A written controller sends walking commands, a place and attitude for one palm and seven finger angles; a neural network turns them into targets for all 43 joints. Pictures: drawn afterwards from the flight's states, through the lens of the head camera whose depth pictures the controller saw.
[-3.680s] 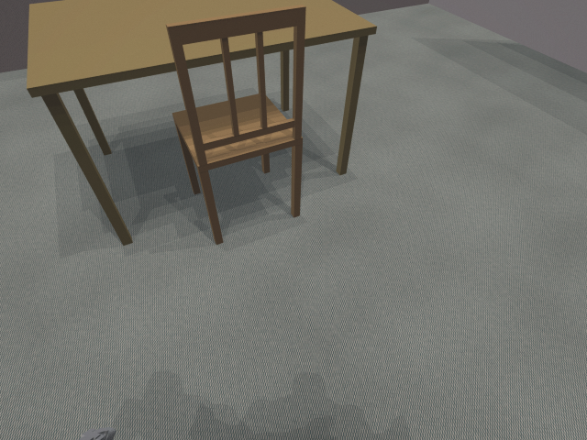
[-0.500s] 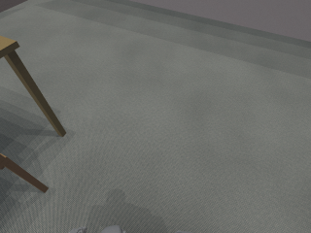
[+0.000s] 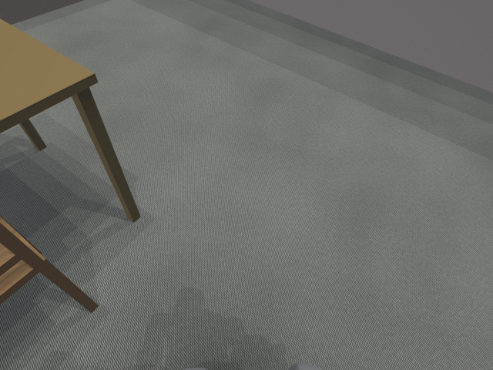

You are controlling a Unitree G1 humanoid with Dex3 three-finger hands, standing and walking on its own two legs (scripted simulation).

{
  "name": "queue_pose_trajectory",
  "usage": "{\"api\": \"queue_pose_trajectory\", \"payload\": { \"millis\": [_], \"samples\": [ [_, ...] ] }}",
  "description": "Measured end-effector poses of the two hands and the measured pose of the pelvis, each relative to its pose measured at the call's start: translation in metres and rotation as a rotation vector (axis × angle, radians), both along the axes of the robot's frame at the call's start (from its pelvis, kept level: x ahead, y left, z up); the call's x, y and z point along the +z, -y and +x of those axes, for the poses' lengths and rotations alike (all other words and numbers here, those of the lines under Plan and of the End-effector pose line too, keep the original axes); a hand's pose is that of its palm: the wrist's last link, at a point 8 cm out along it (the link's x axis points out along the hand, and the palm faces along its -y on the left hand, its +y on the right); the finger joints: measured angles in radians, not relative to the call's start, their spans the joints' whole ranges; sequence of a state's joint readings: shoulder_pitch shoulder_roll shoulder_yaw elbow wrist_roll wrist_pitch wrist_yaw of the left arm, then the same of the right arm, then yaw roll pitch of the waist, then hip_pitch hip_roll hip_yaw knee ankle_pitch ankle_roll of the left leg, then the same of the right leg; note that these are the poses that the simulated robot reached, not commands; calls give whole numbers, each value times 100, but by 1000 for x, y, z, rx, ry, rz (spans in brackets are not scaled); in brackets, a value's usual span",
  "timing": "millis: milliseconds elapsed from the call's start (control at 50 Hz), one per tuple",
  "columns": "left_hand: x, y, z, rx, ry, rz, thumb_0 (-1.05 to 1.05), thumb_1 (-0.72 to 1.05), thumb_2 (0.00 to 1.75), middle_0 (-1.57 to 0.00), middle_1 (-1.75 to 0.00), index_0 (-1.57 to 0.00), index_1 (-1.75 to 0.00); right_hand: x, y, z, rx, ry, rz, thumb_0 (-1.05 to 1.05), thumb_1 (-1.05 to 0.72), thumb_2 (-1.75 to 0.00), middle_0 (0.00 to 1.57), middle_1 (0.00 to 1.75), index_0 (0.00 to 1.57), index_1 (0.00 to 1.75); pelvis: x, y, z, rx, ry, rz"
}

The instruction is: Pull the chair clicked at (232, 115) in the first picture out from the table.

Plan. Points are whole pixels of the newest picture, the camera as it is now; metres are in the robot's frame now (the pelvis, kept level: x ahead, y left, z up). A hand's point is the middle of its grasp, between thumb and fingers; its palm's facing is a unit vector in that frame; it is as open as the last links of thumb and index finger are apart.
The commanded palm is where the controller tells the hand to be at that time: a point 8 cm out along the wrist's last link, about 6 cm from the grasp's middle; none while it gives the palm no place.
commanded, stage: turn to face it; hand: left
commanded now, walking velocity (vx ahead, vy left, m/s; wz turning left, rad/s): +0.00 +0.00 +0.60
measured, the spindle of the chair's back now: out of the picture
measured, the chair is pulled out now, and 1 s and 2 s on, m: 0.00 0.00 0.00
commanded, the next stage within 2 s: take the last steps up to it in 1.44 s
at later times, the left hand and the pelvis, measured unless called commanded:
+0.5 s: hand out of the picture +0.07 +0.14 -0.14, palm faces +0.31 -0.91 -0.29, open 7.3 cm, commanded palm none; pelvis +0.03 -0.08 +0.00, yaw +19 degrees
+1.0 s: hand out of the picture -0.07 +0.17 -0.16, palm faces +0.63 -0.73 -0.29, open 7.4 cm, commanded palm none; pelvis +0.01 -0.05 +0.00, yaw +37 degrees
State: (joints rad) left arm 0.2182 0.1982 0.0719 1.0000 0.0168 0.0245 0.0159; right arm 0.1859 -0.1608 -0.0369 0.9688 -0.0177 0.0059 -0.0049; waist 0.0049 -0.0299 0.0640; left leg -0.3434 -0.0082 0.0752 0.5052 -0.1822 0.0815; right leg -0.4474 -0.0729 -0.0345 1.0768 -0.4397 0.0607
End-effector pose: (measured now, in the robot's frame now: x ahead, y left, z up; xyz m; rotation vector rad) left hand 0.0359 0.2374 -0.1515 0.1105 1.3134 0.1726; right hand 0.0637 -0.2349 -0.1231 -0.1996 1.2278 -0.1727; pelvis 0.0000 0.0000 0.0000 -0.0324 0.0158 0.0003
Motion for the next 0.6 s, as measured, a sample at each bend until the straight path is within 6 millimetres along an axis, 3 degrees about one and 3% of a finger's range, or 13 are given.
{"api": "queue_pose_trajectory", "payload": {
  "millis": [160, 320, 460, 600],
  "samples": [
    [19, -6, 35, 52, 92, 69, 1, 91, 90, -19, -29, -20, -30, -1, 21, 15, 39, -37, 6, 0, -91, -90, 21, 30, 20, 30, 4, 17, 14, 89, -8, 2],
    [37, 24, 58, 96, 230, 141, 1, 91, 90, -19, -29, -20, -30, -22, 68, 40, 101, -43, 26, 1, -91, -90, 21, 30, 20, 30, -7, 58, 22, 191, -7, 39],
    [48, 53, 23, 180, 205, 157, 1, 91, 90, -20, -30, -20, -30, -18, 89, 81, 207, -27, 30, 1, -91, -90, 20, 30, 20, 30, 1, 78, 25, 297, 21, 65],
    [39, 69, -32, 304, 120, 125, 1, 91, 90, -20, -30, -20, -30, -11, 73, 123, 348, -28, 24, 1, -91, -90, 20, 30, 20, 30, 4, 82, 26, 397, 13, 85]
  ]
}}
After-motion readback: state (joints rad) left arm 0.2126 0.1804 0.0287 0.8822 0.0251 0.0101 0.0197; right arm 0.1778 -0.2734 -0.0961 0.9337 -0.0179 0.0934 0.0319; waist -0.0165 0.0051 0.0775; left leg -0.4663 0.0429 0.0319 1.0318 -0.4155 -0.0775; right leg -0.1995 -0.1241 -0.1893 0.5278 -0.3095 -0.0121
